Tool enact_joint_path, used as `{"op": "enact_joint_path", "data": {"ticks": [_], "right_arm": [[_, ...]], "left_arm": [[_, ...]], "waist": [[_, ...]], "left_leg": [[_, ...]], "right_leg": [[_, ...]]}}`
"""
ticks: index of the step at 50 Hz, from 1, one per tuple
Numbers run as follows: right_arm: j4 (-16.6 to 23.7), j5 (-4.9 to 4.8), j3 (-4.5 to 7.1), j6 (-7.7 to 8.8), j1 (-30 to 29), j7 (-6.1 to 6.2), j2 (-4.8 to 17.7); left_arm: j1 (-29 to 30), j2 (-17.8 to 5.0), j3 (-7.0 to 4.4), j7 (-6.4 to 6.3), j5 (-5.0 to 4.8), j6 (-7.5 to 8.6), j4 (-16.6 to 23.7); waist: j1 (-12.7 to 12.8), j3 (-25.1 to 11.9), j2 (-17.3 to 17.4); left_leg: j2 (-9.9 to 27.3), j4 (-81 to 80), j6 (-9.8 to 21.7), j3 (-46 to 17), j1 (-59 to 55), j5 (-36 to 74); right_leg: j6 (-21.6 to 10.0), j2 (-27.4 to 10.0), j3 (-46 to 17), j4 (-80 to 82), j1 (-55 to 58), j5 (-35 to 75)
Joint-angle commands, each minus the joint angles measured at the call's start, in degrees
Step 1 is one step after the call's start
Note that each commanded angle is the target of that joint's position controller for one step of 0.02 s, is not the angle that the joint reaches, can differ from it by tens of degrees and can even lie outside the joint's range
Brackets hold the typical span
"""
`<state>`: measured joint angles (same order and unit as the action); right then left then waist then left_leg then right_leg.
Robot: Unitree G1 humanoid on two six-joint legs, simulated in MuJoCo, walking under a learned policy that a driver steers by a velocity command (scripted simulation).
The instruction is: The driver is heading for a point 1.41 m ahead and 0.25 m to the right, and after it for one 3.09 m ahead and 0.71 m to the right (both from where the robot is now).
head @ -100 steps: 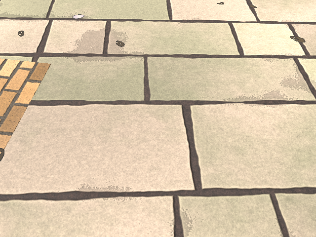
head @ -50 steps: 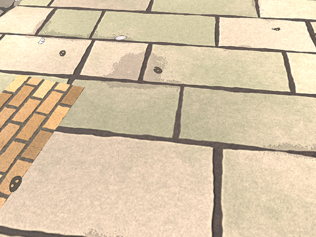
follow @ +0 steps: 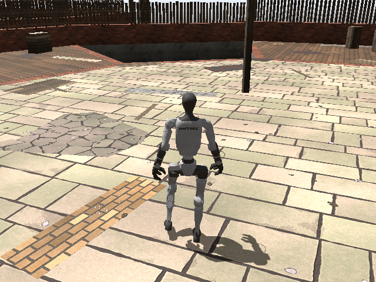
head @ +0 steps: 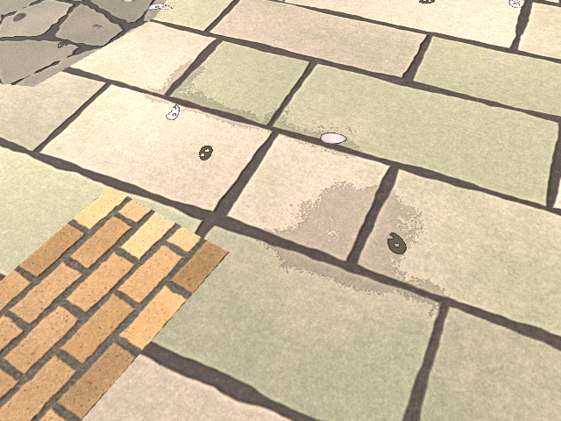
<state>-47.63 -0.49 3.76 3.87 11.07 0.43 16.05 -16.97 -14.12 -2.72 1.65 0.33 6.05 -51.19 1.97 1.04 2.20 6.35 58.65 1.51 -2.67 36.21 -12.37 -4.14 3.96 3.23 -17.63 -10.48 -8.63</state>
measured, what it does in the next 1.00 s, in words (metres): walks ahead: left foot, then right foot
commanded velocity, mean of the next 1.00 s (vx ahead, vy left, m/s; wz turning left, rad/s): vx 0.50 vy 0.00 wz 0.01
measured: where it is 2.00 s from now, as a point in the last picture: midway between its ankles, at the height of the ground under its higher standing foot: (302, 273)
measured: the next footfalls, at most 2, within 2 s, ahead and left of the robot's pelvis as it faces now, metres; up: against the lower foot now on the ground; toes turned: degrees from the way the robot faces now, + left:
left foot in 0.30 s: +0.35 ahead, +0.15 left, +0.00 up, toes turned +2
right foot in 0.84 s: +0.65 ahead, -0.10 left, +0.00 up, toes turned -3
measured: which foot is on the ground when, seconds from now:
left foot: up 0.00-0.28, down 0.30-0.84, up 0.86-1.00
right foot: down 0.00-0.30, up 0.32-0.82, down 0.84-1.00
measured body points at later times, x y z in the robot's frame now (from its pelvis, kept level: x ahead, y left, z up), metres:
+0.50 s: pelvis +0.29 +0.06 +0.00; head +0.31 +0.07 +0.45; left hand +0.38 +0.34 -0.13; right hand +0.38 -0.21 -0.12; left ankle +0.31 +0.15 -0.75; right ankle +0.27 -0.09 -0.66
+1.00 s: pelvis +0.56 -0.01 -0.01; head +0.59 -0.02 +0.44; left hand +0.67 +0.26 -0.12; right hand +0.64 -0.29 -0.14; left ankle +0.51 +0.15 -0.66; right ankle +0.61 -0.10 -0.75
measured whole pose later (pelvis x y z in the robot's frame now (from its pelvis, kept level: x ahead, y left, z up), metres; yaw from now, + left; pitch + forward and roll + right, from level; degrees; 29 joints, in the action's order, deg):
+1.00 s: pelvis +0.56 -0.01 -0.01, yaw -1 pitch +2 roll +0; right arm -51.4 -1.2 3.2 4.7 14.3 0.1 16.6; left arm -12.7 -14.8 -3.0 1.8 0.4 4.9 -48.2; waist 0.6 1.3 1.8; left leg 4.3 65.7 2.1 -1.4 27.3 -19.2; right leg -3.5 2.0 3.5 -24.5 -17.6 -8.8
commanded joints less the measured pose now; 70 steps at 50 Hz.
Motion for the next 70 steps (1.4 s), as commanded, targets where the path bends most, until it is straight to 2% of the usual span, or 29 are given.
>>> {"op": "enact_joint_path", "data": {"ticks": [1, 5, 10, 13, 15, 16, 17, 18, 19, 21, 22, 25, 32, 36, 39, 41, 42, 43, 44, 45, 47, 48, 51, 61, 64, 67, 68, 69, 70], "right_arm": [[3.44, 0.5, 0.59, 0.37, -1.1, 0.08, 2.73], [5.46, 0.07, -0.17, 1.04, -9.0, -0.64, 1.18], [8.66, -0.55, -0.5, 1.84, -16.44, -2.29, 1.75], [8.54, -0.55, 0.24, 2.36, -13.32, -2.98, 4.0], [4.08, -0.1, 2.54, 2.43, 1.88, -2.35, 8.6], [2.13, 0.69, 3.67, 2.13, 12.9, -1.59, 13.14], [0.91, 0.47, 3.82, 1.84, 13.7, -2.0, 14.93], [1.42, -0.31, 2.41, 1.6, 12.81, -1.9, 9.25], [2.04, -0.4, 1.73, 1.55, 8.34, -1.61, 7.36], [3.0, 0.47, 0.97, 1.61, 1.68, -1.78, 5.18], [2.98, 1.07, 0.65, 1.81, 0.52, -1.88, 4.32], [1.74, 0.48, 1.01, 2.62, 0.75, -1.94, 5.49], [-1.33, -0.17, 1.46, 1.91, 6.53, -0.49, 8.13], [-3.66, -0.7, 1.69, 0.92, 10.53, -0.36, 8.87], [-4.28, -0.81, 2.1, -0.05, 10.04, 0.02, 9.83], [-3.93, -0.69, 1.78, -0.69, 8.3, 0.23, 9.28], [-2.65, 0.33, 0.68, -0.66, 8.79, 0.36, 6.92], [-1.98, 0.41, -1.45, 0.64, 16.08, -0.27, -0.26], [-3.02, -0.47, -0.45, 1.97, 13.58, -0.65, 4.55], [-1.37, -1.95, 0.54, 2.72, 8.24, -0.94, 8.05], [-0.39, -0.84, 0.6, 2.61, 2.86, -0.33, 7.0], [-0.43, -0.62, 0.81, 1.97, 4.24, -0.18, 6.38], [-1.0, -0.34, 0.52, 0.23, 5.26, 0.05, 3.89], [3.9, 0.36, -0.53, 1.11, -11.8, -1.34, 1.47], [4.49, 0.43, -0.22, 1.63, -12.12, -2.27, 2.76], [0.52, 1.51, 1.61, 2.11, -0.41, -1.97, 7.4], [-0.46, 2.67, 2.41, 2.14, 5.14, -1.51, 11.66], [-1.26, 2.52, 1.96, 1.18, 6.97, -1.27, 11.3], [-1.47, 1.04, 1.0, 0.41, 8.41, -1.56, 7.46]], "left_arm": [[1.66, -9.12, -1.97, -0.88, -0.4, 0.63, 3.14], [-2.37, -9.71, -2.0, -1.45, -1.1, 0.05, 1.48], [-6.88, -10.15, -2.22, -1.67, -1.33, -1.47, -0.9], [-5.56, -11.6, -2.68, -2.15, -1.43, -2.32, -0.98], [-3.55, -10.7, -2.14, -2.35, -1.19, -2.71, -0.12], [-3.82, -8.25, -1.01, -2.5, 0.25, -2.42, 1.6], [-11.53, -1.62, 0.76, -1.71, -0.58, -1.0, 1.5], [-6.64, -8.51, -0.69, -1.37, -1.98, 0.14, 1.19], [-0.97, -10.45, -1.3, -1.12, -2.96, 0.83, 3.14], [2.39, -9.21, -1.54, -1.63, -1.58, 0.62, 3.75], [0.93, -8.38, -1.61, -1.59, -1.32, -0.03, 3.6], [0.54, -5.8, -1.19, -1.89, -1.0, -1.74, 3.97], [13.98, -3.96, -0.3, -1.14, -0.72, -1.24, 8.06], [19.63, -4.75, -0.19, 0.0, -1.32, -0.84, 10.55], [18.06, -6.64, -0.74, 0.79, -1.27, -0.4, 11.04], [5.79, -10.03, -2.72, 0.41, -0.93, -0.31, 7.45], [-4.54, -14.07, -4.04, -0.14, -0.36, -0.44, 5.25], [-8.58, -19.02, -5.19, -0.11, -0.15, -0.87, 3.86], [-8.92, -13.39, -3.63, 0.02, -0.77, -0.98, 4.26], [-4.4, -11.11, -2.78, -0.14, -0.82, -0.89, 4.98], [2.72, -8.11, -1.85, -0.05, -0.08, -0.83, 6.11], [4.12, -7.47, -1.62, -0.01, 0.52, -0.49, 6.21], [4.08, -7.55, -1.8, 0.06, -0.02, 0.32, 5.26], [-3.57, -9.82, -2.28, -1.91, -0.65, -1.2, 0.51], [-3.8, -10.13, -2.35, -2.26, -0.82, -2.37, -0.67], [-1.38, -10.01, -2.31, -2.61, -0.96, -2.92, -0.48], [-4.15, -7.32, -1.29, -2.58, 0.49, -2.59, 0.5], [-12.76, -1.41, 0.71, -2.02, 0.63, -2.24, -1.31], [-12.11, -5.61, -0.31, -1.82, -0.76, -2.31, -2.57]], "waist": [[-1.4, -0.6, -5.13], [1.48, 0.86, -5.31], [3.32, 3.0, -5.63], [0.02, 0.42, -7.51], [-7.72, -9.44, -6.93], [-10.97, -18.55, 0.61], [-6.13, -25.06, 15.38], [-8.84, -20.7, 8.73], [-8.28, -12.09, 6.12], [-4.49, -4.45, -0.12], [-2.47, -3.89, 1.31], [-0.65, -2.01, 1.55], [-4.6, 1.18, 0.53], [-6.33, 2.55, 1.05], [-4.1, 1.31, 2.45], [2.33, -6.05, 1.97], [5.82, -14.38, -2.93], [2.67, -21.75, -18.39], [4.68, -23.0, -15.36], [4.27, -14.0, -11.82], [1.12, -4.9, -4.51], [-1.09, -4.39, -7.46], [-2.92, -2.97, -6.66], [1.78, 1.9, -5.42], [1.01, 0.07, -7.2], [-5.12, -6.59, -6.06], [-5.15, -14.48, 0.57], [-3.01, -22.86, 12.34], [-4.97, -26.28, 8.72]], "left_leg": [[1.88, -8.59, -1.37, -0.44, 3.51, 9.49], [-0.56, -22.05, -1.31, 1.93, 0.38, 19.09], [-2.27, -28.79, 0.25, 2.25, 3.47, 14.67], [-4.62, -31.07, 2.61, 3.65, -3.7, 8.27], [-5.62, -31.5, 6.18, 4.51, -27.18, 11.33], [6.56, -29.13, 10.33, -9.58, -45.61, 13.73], [17.21, -35.8, 19.4, -35.98, -61.98, 2.7], [15.05, -39.22, 17.03, -35.62, -59.37, -4.98], [13.08, -40.83, 14.51, -26.85, -51.35, -3.12], [9.06, -44.61, 12.85, -17.26, -35.82, 6.43], [7.88, -46.41, 12.57, -14.75, -31.59, 8.67], [6.85, -50.37, 13.38, -9.4, -25.89, 12.72], [3.3, -51.97, 10.26, -0.35, -26.79, 14.39], [6.66, -48.94, 9.64, -1.51, -34.68, 13.59], [8.8, -44.22, 7.97, -2.28, -39.52, 20.95], [5.03, -30.05, 5.64, 1.07, -37.46, 35.99], [1.74, -13.72, 3.59, 3.82, -27.28, 25.41], [-8.87, 7.72, -0.4, 4.38, -3.12, -7.49], [-8.11, 15.43, 0.17, -3.85, 4.15, -20.54], [-5.08, 17.52, 1.1, -3.52, 8.75, -16.86], [-0.2, 11.46, 1.25, -1.07, 5.52, -7.87], [1.39, 9.05, 1.06, -1.68, 1.54, -5.46], [2.33, 3.75, -0.04, -1.14, -1.24, -2.5], [-1.93, -25.64, -1.53, 2.93, -2.25, 19.22], [-3.65, -29.33, 0.24, 2.43, -5.26, 16.69], [-5.43, -35.27, 3.44, 3.57, -21.83, 24.76], [3.8, -29.03, 7.14, -4.48, -38.44, 49.7], [17.22, -27.81, 18.02, -20.11, -55.13, 59.4], [16.53, -30.59, 18.54, -23.67, -53.11, 49.48]], "right_leg": [[-8.76, -15.15, -10.77, 10.37, 1.87, 13.08], [-6.73, -13.36, -6.88, 10.66, 3.39, 11.93], [-6.78, -17.56, -8.53, 6.5, 13.47, 14.72], [-5.32, -18.73, -8.54, 0.57, 16.7, 28.09], [-2.6, -14.34, -4.74, -16.5, 10.29, 38.15], [-0.47, -10.18, -2.01, -35.41, -3.15, 18.31], [2.17, -0.36, -5.29, -52.31, -25.11, -23.83], [1.5, -3.55, -10.8, -57.63, -31.98, -25.05], [0.95, -6.26, -9.14, -57.31, -35.12, -19.6], [1.86, -10.57, -7.12, -51.14, -30.55, -11.26], [2.11, -11.89, -7.56, -49.56, -26.99, -9.34], [3.68, -13.01, -6.76, -44.16, -25.57, -6.54], [4.73, -10.47, -3.5, -20.32, -25.13, 14.01], [3.37, -9.15, -3.77, -14.12, -26.67, 11.93], [1.02, -7.8, -3.26, -11.65, -23.16, 5.45], [-1.64, -4.49, -0.19, -9.86, -5.6, 5.24], [-4.96, -12.4, -8.65, -12.36, 11.61, 8.11], [-14.52, -25.53, -36.11, -6.69, 32.24, -3.63], [-14.42, -26.12, -44.61, -0.59, 33.26, -10.6], [-11.55, -24.32, -36.2, 0.16, 26.35, -10.33], [-9.09, -19.77, -23.98, 3.17, 10.41, -0.54], [-9.01, -18.92, -21.35, 4.6, 5.65, 2.94], [-9.59, -17.24, -15.94, 8.71, 0.67, 6.49], [-6.34, -14.35, -4.84, 7.81, 4.48, 19.47], [-4.75, -15.89, -5.45, 1.79, 9.28, 26.4], [-0.79, -12.09, -4.32, -12.34, 9.61, 32.03], [1.94, -8.3, -2.42, -25.25, 0.01, 16.43], [5.87, -1.52, -2.72, -44.14, -16.04, -23.91], [6.27, -2.12, -9.46, -50.38, -18.21, -33.22]]}}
